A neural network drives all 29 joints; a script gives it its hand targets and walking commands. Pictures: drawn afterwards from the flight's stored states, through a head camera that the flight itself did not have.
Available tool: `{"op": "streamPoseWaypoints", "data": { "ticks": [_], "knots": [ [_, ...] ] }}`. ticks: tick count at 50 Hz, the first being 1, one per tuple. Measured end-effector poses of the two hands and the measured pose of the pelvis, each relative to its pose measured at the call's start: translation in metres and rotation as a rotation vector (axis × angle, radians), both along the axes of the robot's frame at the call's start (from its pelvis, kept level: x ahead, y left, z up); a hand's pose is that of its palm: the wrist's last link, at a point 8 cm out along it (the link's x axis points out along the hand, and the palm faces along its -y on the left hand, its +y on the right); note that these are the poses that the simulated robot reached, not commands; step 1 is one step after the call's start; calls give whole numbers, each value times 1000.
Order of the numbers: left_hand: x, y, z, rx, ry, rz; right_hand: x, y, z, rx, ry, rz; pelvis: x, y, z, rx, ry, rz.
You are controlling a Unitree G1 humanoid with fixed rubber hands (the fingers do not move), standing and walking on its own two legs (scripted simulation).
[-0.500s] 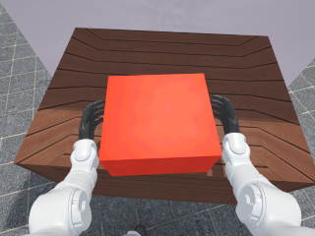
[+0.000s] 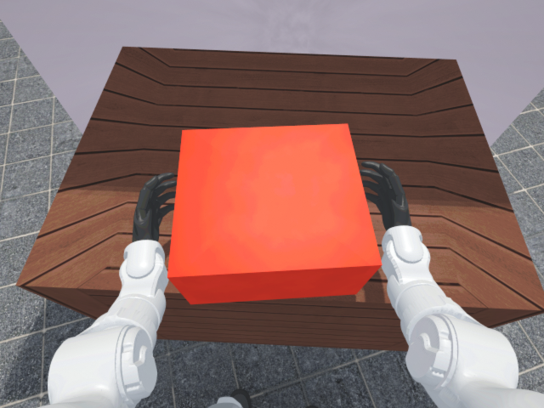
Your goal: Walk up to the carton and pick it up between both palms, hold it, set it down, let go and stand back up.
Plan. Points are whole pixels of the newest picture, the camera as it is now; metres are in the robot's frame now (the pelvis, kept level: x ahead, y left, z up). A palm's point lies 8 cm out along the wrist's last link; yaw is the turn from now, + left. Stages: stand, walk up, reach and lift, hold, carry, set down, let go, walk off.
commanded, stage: set down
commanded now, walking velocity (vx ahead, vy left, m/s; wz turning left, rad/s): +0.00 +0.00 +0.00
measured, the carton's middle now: (270, 213) +0.43 +0.03 -0.05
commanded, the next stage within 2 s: none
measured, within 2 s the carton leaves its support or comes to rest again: neither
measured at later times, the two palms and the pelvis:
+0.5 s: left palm (137, 225) +0.39 +0.24 -0.03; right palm (406, 212) +0.42 -0.20 -0.03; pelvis +0.01 +0.00 -0.03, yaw -3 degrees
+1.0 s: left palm (109, 187) +0.40 +0.25 +0.07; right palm (447, 186) +0.42 -0.23 +0.06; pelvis -0.02 -0.01 -0.02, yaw -3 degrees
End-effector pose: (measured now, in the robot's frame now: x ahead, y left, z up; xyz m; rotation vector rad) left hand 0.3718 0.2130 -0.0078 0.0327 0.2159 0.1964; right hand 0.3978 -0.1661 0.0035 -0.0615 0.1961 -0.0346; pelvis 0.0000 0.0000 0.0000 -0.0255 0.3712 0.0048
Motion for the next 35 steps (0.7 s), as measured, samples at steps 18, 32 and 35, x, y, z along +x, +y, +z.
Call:
{"op": "streamPoseWaypoints", "data": {
  "ticks": [18, 32, 35],
  "knots": [
    [21, 7, -17, 20, 72, 16, 14, -7, -27, -22, 130, -8, 7, 1, -20, -12, 105, -30],
    [13, 40, -17, 61, 75, 25, 19, -66, -29, -62, 71, -60, -1, 0, -30, -3, 127, -57],
    [17, 37, -10, 40, 45, 9, 18, -71, -20, -56, 52, -47, -5, -2, -29, -1, 132, -60]
  ]
}}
